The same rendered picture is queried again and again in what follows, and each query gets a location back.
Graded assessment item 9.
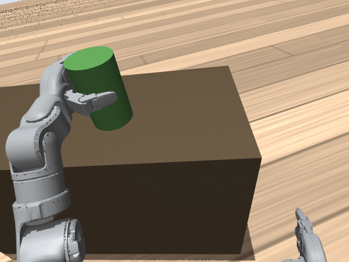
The can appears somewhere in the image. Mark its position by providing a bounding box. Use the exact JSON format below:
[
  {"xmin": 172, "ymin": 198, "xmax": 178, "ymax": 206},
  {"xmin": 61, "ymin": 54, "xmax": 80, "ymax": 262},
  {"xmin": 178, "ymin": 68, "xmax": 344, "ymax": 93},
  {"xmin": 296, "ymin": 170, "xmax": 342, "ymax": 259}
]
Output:
[{"xmin": 63, "ymin": 46, "xmax": 133, "ymax": 131}]

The right robot hand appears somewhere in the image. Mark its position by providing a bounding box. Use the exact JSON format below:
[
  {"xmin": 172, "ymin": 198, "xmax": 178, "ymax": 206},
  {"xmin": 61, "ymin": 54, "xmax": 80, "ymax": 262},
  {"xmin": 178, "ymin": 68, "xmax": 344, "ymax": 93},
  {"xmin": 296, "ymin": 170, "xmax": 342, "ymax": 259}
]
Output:
[{"xmin": 282, "ymin": 208, "xmax": 327, "ymax": 262}]

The left robot hand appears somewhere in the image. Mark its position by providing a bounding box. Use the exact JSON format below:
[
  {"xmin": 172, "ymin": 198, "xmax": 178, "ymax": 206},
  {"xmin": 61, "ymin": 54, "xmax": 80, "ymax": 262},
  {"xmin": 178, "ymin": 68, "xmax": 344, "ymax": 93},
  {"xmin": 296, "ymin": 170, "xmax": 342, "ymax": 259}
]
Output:
[{"xmin": 39, "ymin": 50, "xmax": 118, "ymax": 116}]

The left robot arm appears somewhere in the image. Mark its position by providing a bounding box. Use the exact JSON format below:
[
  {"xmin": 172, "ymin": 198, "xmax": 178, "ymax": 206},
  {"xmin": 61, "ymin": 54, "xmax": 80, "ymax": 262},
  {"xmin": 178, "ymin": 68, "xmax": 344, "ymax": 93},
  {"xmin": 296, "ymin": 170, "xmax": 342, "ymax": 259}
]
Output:
[{"xmin": 5, "ymin": 95, "xmax": 86, "ymax": 262}]

